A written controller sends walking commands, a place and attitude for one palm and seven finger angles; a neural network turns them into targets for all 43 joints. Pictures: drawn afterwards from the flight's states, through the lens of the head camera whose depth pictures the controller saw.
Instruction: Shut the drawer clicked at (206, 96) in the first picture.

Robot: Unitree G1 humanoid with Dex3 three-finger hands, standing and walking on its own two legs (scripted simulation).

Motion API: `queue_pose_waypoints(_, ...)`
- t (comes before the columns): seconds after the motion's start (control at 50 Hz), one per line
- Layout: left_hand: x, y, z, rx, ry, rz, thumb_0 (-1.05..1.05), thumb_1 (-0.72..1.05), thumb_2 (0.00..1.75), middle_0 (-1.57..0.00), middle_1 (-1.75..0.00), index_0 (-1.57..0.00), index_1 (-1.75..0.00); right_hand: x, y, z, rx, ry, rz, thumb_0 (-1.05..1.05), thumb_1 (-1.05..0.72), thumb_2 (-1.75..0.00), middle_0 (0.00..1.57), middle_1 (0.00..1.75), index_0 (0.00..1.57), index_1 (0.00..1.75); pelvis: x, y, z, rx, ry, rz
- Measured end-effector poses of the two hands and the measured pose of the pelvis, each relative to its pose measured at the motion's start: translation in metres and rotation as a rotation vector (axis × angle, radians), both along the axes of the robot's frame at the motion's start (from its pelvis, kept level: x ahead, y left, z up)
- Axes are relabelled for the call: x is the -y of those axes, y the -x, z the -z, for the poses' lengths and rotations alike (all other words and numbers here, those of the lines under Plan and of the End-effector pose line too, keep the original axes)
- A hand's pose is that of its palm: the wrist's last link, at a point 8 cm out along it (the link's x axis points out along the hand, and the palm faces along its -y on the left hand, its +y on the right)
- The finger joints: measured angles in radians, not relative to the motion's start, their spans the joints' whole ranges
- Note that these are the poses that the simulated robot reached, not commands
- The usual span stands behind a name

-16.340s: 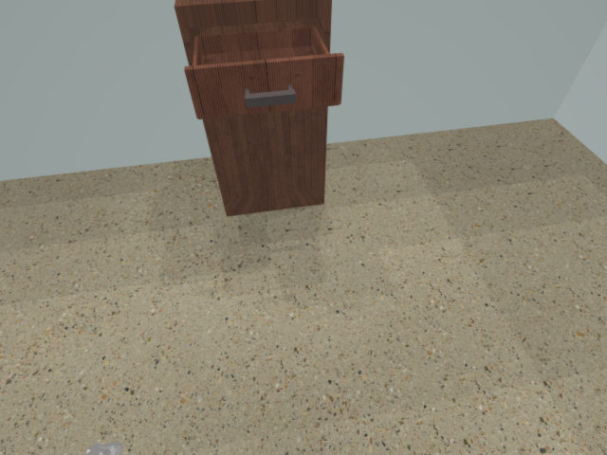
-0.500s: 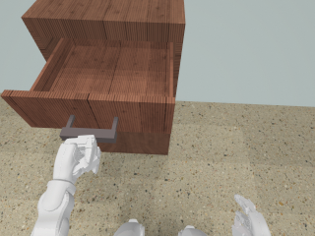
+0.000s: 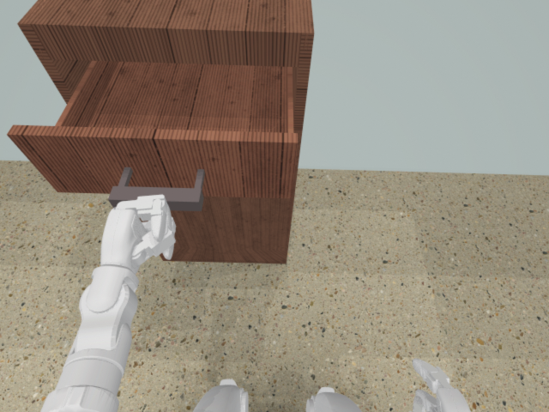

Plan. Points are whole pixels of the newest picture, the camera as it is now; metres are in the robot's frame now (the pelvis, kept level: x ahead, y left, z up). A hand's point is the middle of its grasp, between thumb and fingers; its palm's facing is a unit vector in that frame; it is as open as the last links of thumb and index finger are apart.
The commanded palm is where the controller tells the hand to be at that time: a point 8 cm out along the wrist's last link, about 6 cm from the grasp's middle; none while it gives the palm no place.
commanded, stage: push the drawer shut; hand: left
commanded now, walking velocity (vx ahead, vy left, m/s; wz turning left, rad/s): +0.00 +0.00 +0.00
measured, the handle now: (160, 186) +0.44 +0.19 +0.05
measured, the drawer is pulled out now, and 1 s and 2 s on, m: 0.18 0.05 0.00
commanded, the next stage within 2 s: pull the fist back off the drawer in 1.78 s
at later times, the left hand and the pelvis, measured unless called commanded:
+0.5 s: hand (177, 198) +0.42 +0.16 +0.05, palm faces -0.02 -1.00 -0.02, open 3.1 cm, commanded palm +0.40 +0.21 +0.05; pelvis +0.00 +0.00 +0.00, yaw -1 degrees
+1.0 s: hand (186, 165) +0.48 +0.16 +0.05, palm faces +0.01 -1.00 -0.02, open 3.3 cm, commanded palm +0.47 +0.20 +0.05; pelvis +0.00 +0.00 -0.01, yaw -1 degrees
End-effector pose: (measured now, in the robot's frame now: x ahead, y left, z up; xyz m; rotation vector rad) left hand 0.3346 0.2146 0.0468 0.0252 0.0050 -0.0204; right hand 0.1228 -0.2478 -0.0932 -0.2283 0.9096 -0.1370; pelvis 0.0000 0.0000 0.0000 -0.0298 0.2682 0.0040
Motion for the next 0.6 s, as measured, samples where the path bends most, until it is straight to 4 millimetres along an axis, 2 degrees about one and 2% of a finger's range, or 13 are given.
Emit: queue_pose_waypoints(0.6, 0.002, -0.075, 0.000, -0.004, 0.001, -0.012, 0.01, 0.85, 0.90, -1.40, -1.60, -1.40, -1.60, 0.004, 0.055, 0.015, -0.200, 0.007, 0.071, 0.01, -0.91, -0.89, 0.20, 0.30, 0.20, 0.29, -0.005, 0.000, 0.004, -0.045, 0.006, 0.011)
